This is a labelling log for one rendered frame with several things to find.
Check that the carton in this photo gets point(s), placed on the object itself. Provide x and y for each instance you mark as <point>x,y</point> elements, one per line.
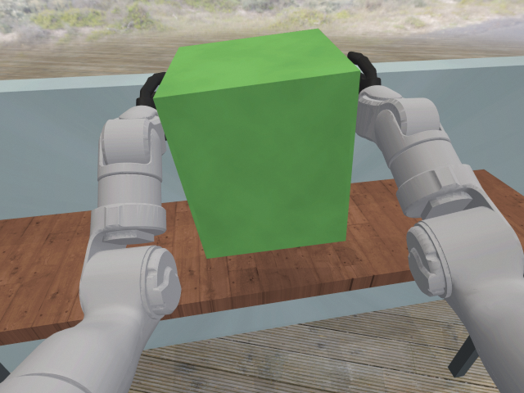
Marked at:
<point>262,133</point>

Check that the right robot upper arm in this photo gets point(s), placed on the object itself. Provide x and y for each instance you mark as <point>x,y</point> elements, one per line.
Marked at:
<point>472,260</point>

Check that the robot left hand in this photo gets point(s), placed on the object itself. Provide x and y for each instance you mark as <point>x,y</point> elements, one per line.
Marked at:
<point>147,91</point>

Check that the right robot forearm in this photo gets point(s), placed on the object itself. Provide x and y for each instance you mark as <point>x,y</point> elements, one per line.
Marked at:
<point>430,177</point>

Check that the left robot forearm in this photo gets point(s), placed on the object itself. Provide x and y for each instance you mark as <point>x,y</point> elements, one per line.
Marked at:
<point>129,175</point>

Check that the robot right hand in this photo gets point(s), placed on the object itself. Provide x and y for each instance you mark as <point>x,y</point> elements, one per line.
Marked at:
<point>369,78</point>

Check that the left robot upper arm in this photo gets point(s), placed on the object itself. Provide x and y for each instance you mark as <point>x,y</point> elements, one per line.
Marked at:
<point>124,294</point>

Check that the table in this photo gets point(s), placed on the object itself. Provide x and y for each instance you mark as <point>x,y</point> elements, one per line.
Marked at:
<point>42,258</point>

